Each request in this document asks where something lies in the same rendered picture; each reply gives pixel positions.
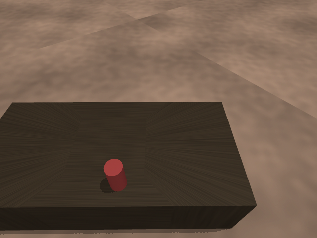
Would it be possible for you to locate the can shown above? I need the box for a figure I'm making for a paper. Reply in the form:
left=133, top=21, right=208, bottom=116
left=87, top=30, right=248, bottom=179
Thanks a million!
left=104, top=159, right=127, bottom=191

